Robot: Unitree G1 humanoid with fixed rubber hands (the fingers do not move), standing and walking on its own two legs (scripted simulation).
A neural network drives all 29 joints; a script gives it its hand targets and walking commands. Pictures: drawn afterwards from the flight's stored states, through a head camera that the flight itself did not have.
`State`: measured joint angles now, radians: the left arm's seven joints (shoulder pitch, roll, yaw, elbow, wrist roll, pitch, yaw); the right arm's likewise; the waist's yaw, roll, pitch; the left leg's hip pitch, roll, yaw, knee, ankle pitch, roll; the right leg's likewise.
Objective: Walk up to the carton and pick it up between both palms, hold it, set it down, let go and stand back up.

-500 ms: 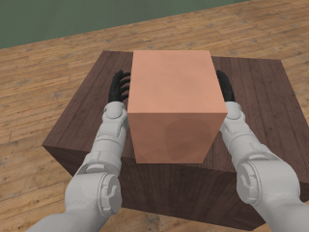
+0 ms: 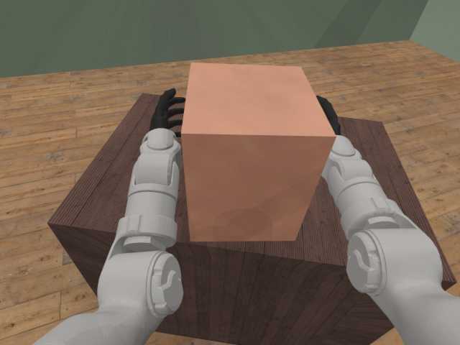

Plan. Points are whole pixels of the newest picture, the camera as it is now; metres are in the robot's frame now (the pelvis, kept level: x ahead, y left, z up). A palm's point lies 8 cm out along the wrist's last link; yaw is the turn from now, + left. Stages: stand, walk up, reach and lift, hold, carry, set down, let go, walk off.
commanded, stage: reach and lift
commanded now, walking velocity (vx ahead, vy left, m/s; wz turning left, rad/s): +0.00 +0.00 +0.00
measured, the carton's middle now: (244, 155) +0.40 -0.02 +0.14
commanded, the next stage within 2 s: hold in 1.58 s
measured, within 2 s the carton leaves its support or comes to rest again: neither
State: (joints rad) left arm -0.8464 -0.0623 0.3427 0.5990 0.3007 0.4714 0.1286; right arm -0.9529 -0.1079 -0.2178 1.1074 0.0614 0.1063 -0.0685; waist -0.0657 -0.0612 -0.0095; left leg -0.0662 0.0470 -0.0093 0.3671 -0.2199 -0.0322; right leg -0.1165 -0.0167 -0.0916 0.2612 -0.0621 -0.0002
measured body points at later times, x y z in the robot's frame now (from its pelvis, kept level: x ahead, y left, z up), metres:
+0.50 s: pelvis +0.00 +0.00 +0.00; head -0.05 +0.02 +0.45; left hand +0.41 +0.14 +0.23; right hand +0.40 -0.16 +0.21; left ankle -0.01 +0.13 -0.75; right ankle +0.06 -0.12 -0.75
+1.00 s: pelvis +0.01 +0.02 +0.00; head -0.06 +0.04 +0.44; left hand +0.41 +0.14 +0.25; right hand +0.40 -0.16 +0.22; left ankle -0.01 +0.14 -0.75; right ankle +0.06 -0.12 -0.75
